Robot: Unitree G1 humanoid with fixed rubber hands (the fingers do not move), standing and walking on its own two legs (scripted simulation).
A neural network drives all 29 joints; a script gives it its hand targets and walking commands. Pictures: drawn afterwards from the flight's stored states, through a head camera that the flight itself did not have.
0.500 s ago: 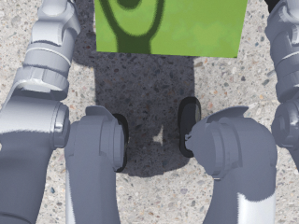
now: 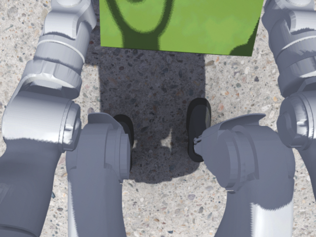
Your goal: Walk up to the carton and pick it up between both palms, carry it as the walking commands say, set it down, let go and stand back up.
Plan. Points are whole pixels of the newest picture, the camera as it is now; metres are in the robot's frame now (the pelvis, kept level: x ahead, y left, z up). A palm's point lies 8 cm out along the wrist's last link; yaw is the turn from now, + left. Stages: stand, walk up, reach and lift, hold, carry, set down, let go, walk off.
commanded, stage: reach and lift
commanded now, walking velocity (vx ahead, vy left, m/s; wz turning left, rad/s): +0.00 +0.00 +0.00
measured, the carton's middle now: out of the picture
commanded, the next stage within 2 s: none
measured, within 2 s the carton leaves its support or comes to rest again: leaves its support in 0.74 s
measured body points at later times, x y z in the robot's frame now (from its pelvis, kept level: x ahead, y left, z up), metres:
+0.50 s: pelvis +0.01 +0.00 -0.01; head +0.38 -0.01 +0.24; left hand +0.57 +0.12 -0.20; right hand +0.54 -0.22 -0.20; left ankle +0.11 +0.12 -0.33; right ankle +0.15 -0.12 -0.33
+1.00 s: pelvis -0.01 +0.00 +0.01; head +0.36 -0.02 +0.25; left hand +0.57 +0.12 -0.16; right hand +0.53 -0.22 -0.16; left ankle +0.11 +0.12 -0.33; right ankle +0.15 -0.13 -0.33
